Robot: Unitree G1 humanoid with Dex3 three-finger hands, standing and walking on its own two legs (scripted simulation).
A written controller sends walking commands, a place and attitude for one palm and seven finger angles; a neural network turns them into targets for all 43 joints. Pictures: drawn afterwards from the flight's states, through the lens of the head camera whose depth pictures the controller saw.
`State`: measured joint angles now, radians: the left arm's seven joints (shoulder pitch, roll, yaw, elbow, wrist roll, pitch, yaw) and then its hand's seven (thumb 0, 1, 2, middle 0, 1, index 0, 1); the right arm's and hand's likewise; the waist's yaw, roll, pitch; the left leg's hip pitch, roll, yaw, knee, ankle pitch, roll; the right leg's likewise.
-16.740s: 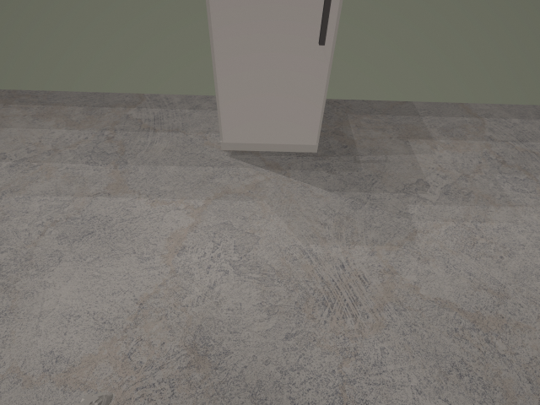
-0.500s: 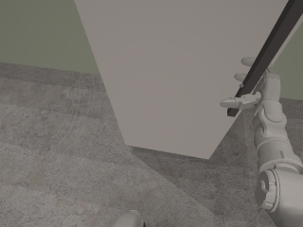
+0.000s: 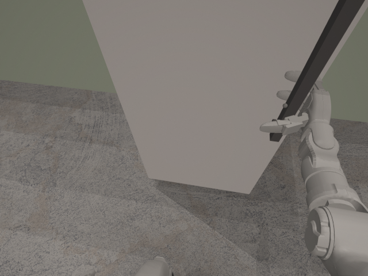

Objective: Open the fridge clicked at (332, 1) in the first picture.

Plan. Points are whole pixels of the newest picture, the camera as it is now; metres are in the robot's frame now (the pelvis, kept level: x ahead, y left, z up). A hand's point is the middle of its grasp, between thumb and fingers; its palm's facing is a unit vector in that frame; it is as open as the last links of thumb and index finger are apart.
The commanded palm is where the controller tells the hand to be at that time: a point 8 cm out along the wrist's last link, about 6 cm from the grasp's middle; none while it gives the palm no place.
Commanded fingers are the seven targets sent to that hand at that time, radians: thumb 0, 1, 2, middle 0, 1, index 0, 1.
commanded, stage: grip the handle and tug to test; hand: right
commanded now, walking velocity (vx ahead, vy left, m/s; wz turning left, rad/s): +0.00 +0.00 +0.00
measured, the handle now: (308, 67) +0.53 -0.17 +0.17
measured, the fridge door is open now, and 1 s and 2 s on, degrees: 0 0 2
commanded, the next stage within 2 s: pull the door a little, standing still in 1.42 s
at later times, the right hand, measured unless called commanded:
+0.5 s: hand (285, 105) +0.48 -0.14 +0.10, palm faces +0.05 +1.00 -0.02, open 8.7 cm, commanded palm +0.45 -0.19 +0.10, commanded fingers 0.00 -0.71 -0.82 0.43 1.37 0.43 1.37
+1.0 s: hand (287, 105) +0.48 -0.14 +0.10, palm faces +0.03 +1.00 -0.01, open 5.5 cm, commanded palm +0.45 -0.19 +0.10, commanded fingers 0.00 -0.90 -0.90 0.45 1.40 0.45 1.40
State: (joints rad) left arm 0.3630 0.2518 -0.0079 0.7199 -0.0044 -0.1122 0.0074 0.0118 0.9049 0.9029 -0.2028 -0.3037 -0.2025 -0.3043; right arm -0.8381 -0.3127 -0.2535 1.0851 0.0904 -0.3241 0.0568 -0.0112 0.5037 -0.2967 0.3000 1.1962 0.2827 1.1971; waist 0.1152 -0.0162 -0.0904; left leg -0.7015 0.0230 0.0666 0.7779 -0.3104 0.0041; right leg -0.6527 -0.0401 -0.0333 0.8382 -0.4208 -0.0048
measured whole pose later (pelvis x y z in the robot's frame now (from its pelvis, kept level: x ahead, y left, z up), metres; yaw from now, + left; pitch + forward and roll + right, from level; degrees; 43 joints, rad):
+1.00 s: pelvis +0.00 +0.00 +0.00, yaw +0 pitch +14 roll +1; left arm 0.36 0.25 -0.01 0.71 -0.01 -0.10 0.01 0.01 0.90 0.90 -0.20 -0.30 -0.20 -0.30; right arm -0.84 -0.34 -0.28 1.10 0.09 -0.32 0.09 0.01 -0.70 -0.81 0.42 1.39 0.42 1.40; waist 0.12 -0.01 -0.09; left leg -0.70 0.02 0.06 0.77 -0.31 0.01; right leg -0.65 -0.04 -0.03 0.84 -0.42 0.00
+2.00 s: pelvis +0.07 +0.00 +0.02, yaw +5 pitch +11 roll +1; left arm 0.33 0.23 0.01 0.61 -0.03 -0.06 -0.02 0.01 0.91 0.90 -0.20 -0.30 -0.20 -0.30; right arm -0.24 -0.21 -0.22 0.39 0.17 -0.15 0.03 0.02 -0.74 -0.76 0.24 1.34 0.24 1.37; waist 0.07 -0.03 -0.14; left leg -0.48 -0.01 -0.02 0.61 -0.32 0.00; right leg -0.41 -0.04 -0.06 0.68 -0.40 0.00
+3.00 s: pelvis +0.04 +0.13 +0.03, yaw -17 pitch -2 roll -3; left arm 0.24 0.21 -0.01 0.65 0.02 -0.06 0.10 0.02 0.90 0.90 -0.20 -0.30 -0.20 -0.30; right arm 0.23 -0.12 0.09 -0.10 -0.01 0.01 -0.09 -0.02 -0.63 -0.71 0.32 1.30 0.32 1.40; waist 0.03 -0.02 -0.02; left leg -0.35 0.02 0.22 0.55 -0.19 0.15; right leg -0.45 -0.03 -0.09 1.08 -0.52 0.03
